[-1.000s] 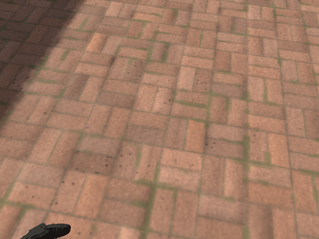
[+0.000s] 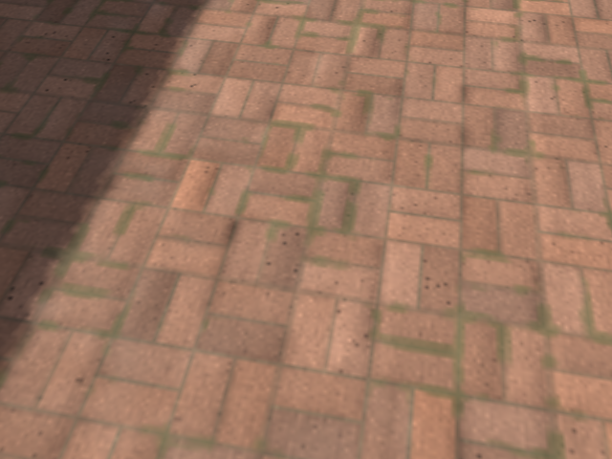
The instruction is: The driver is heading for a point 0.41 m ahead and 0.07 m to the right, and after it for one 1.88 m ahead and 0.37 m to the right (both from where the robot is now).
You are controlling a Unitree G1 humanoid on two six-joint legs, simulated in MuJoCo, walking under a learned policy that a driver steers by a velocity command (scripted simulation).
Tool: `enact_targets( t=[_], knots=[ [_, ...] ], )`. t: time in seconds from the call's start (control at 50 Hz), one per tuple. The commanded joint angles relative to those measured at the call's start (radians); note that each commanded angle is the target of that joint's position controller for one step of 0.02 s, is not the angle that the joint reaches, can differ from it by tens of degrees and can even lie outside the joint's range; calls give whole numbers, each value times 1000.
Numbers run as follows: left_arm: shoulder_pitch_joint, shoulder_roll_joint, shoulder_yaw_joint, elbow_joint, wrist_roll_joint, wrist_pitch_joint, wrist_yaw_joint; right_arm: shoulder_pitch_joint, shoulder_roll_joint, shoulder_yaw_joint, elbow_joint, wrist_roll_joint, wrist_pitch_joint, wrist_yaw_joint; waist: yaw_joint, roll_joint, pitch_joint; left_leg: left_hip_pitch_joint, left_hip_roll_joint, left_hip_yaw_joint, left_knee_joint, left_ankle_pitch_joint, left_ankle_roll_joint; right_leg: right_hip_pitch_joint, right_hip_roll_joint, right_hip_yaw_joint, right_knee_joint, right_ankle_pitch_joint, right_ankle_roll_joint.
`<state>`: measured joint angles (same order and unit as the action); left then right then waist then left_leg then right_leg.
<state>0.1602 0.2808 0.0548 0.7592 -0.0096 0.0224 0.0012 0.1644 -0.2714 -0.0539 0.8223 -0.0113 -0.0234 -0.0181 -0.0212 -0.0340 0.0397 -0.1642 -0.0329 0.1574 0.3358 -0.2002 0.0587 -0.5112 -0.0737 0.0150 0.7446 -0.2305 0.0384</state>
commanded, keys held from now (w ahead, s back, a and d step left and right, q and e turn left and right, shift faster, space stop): e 0.32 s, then no key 0.50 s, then w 0.18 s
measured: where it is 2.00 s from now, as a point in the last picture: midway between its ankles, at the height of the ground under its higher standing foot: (392, 430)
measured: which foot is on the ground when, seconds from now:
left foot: down 0.00-0.12, up 0.14-0.52, down 0.54-1.00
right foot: up 0.00-0.10, down 0.12-0.54, up 0.56-0.80, down 0.82-1.00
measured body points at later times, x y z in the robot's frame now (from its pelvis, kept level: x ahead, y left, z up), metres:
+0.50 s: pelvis +0.05 -0.01 -0.01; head +0.08 -0.03 +0.44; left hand +0.27 +0.22 -0.10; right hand +0.13 -0.32 -0.12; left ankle +0.09 +0.12 -0.72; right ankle +0.05 -0.13 -0.74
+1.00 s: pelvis +0.07 +0.00 -0.01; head +0.06 -0.01 +0.44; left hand +0.21 +0.24 -0.13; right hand +0.10 -0.29 -0.13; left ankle +0.09 +0.10 -0.73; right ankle -0.01 -0.13 -0.74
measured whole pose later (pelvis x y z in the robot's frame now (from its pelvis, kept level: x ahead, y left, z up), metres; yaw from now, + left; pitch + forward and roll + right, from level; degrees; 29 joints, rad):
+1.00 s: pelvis +0.07 +0.00 -0.01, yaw -16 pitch -1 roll +0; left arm 0.29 0.26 0.05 0.83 -0.01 0.00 0.02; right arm 0.19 -0.27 -0.04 0.89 0.02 -0.04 0.00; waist 0.00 0.01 0.00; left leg -0.27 -0.01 0.01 0.66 -0.42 0.04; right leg -0.17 -0.02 0.07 0.54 -0.36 0.01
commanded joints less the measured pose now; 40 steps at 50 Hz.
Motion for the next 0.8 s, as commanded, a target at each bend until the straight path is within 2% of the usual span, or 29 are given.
enact_targets(
  t=[0.02,0.06,0.08,0.1,0.12,0.14,0.16,0.18,0.2,0.22,0.24,0.28,0.36,0.46,0.5,0.52,0.54,0.56,0.58,0.6,0.62,0.66,0.7,0.72,0.74,0.76,0.78,0.8],
  knots=[
    [-30,93,32,-97,-2,3,-12,-12,-185,-50,-49,13,16,-11,-3,113,-72,104,346,-155,-31,430,169,10,-3,-19,-29,-73,-17],
    [-27,88,36,-111,-6,5,-23,-17,-195,-55,-49,25,28,-15,5,121,-77,139,349,-146,37,478,143,42,19,-51,-114,-72,-37],
    [-5,87,40,-110,-8,2,-28,-25,-194,-57,-49,32,33,-18,22,119,-86,136,333,-122,94,497,114,99,39,-72,-201,-9,-55],
    [28,108,50,-106,-5,-2,-26,-1,-184,-56,-38,37,34,-21,39,99,-103,106,291,-81,182,482,62,195,55,-61,-310,135,-84],
    [90,198,79,-102,-1,-4,-11,25,-160,-51,-42,16,25,-18,45,-27,-163,-23,205,-14,373,344,-17,383,-28,83,-342,488,-142],
    [121,318,104,-115,18,-2,6,-5,-104,-30,-95,-25,12,-10,35,-275,-187,-374,26,20,664,-267,-118,592,-271,436,-312,919,-347],
    [156,241,83,-117,24,-13,3,-65,-115,-30,-101,-23,5,0,96,-177,-290,-448,0,-175,839,-509,-124,623,-326,490,-328,920,-443],
    [116,218,75,-123,19,-26,1,-80,-141,-39,-104,7,5,7,82,-107,-250,-484,29,-222,893,-461,-115,599,-275,406,-330,855,-405],
    [65,199,74,-128,7,-33,5,-78,-133,-39,-95,17,8,2,56,-59,-209,-508,49,-229,865,-388,-109,564,-214,339,-329,750,-343],
    [25,183,70,-136,-7,-30,10,-86,-143,-43,-93,9,12,-7,44,-27,-174,-516,60,-231,808,-326,-113,523,-186,315,-342,670,-306],
    [2,178,66,-143,-11,-25,18,-89,-151,-48,-94,5,17,-13,26,-40,-166,-469,63,-231,767,-282,-119,471,-163,297,-357,632,-291],
    [-4,194,71,-150,0,-13,24,-67,-126,-42,-93,10,21,-14,11,-70,-172,-405,33,-217,687,-235,-136,424,-135,286,-367,625,-288],
    [-9,201,75,-156,1,-2,36,-62,-107,-34,-85,15,26,-12,22,-92,-192,-303,22,-216,516,-166,-154,378,-117,280,-362,527,-274],
    [-16,179,58,-141,13,8,28,-72,-116,-34,-89,20,27,2,47,-134,-153,-191,30,-199,376,-153,-133,307,-113,328,-356,341,-257],
    [-38,163,46,-137,7,12,27,-42,-107,-33,-81,17,17,11,21,-128,-134,-116,25,-178,213,-70,-106,287,-94,339,-325,277,-230],
    [-34,146,38,-131,4,12,27,-20,-101,-32,-73,11,11,16,5,-114,-123,-45,27,-173,83,39,-85,258,-66,334,-309,214,-196],
    [2,116,27,-121,14,8,28,-7,-135,-36,-76,-6,6,15,16,-48,-123,31,112,-255,31,128,-53,207,-19,306,-260,90,-141],
    [59,74,13,-122,35,0,26,-11,-210,-47,-88,-21,6,9,72,172,-136,85,294,-440,10,333,29,130,106,186,-97,-159,-76],
    [15,107,25,-142,27,-5,30,-41,-179,-34,-80,-40,1,14,60,291,-103,-57,399,-576,-42,297,184,118,131,120,-29,-339,-32],
    [-7,171,44,-127,19,-4,37,-74,-146,-23,-97,-39,-9,16,36,229,-71,-86,378,-561,-64,240,211,134,103,134,90,-352,-7],
    [-12,179,54,-117,11,0,39,-83,-147,-25,-88,-27,-14,12,35,210,-64,-64,341,-520,-54,219,189,106,107,129,156,-329,7],
    [13,141,51,-90,15,16,44,-102,-141,-19,-78,0,-18,8,43,186,-58,-27,299,-454,-26,250,151,90,75,136,190,-286,42],
    [18,77,30,-75,11,14,38,-100,-126,-14,-59,6,-8,5,44,183,-65,-16,238,-365,6,317,121,150,62,81,61,-255,56],
    [2,55,21,-71,8,9,36,-83,-122,-14,-49,5,-1,5,27,194,-77,4,221,-343,23,350,116,183,60,56,-24,-233,57],
    [-4,52,20,-63,3,6,35,-63,-124,-14,-39,5,5,4,14,200,-90,24,216,-338,40,379,118,216,66,37,-106,-187,56],
    [12,57,22,-49,-1,5,34,-58,-127,-13,-32,9,11,4,22,199,-100,32,208,-332,57,385,113,265,73,18,-216,-102,50],
    [32,62,23,-32,0,5,32,-49,-124,-11,-23,16,13,5,32,195,-100,27,196,-325,67,367,96,326,80,4,-355,23,37],
    [29,88,27,-27,8,6,31,-18,-120,-9,-13,18,9,7,22,174,-104,6,188,-331,63,314,63,388,64,33,-404,120,17]
  ],
)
